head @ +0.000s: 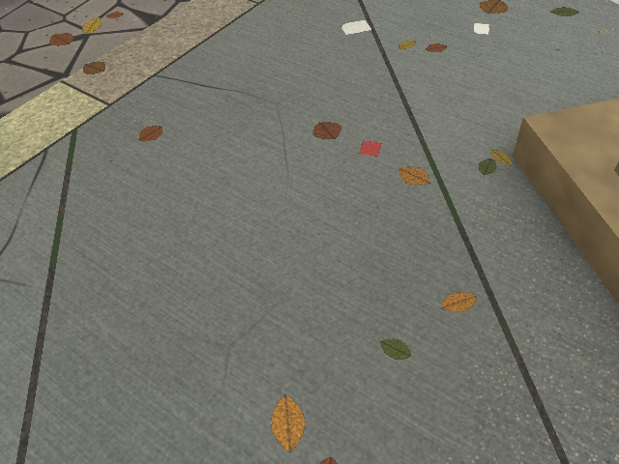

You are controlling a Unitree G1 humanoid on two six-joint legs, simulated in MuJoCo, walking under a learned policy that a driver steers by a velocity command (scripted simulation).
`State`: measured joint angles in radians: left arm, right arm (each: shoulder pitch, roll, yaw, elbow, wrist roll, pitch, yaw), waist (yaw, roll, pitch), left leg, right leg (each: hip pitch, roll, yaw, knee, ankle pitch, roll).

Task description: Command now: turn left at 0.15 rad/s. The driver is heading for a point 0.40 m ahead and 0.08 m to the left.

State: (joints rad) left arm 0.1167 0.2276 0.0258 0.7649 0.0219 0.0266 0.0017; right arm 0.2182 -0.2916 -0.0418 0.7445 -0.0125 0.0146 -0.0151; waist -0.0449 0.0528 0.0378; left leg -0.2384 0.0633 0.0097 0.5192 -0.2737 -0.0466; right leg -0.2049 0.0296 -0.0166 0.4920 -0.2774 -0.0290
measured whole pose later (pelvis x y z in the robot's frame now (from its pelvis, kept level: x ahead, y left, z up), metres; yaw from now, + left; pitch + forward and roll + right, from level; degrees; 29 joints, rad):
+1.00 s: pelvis +0.02 +0.04 +0.00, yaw +7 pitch +1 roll +1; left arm 0.20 0.31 0.07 0.81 -0.01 0.00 0.01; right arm 0.08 -0.31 -0.08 0.73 -0.01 0.04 -0.04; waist 0.03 0.03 0.08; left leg -0.39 -0.05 -0.01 0.96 -0.53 -0.02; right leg -0.24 0.01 0.03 0.52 -0.28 -0.03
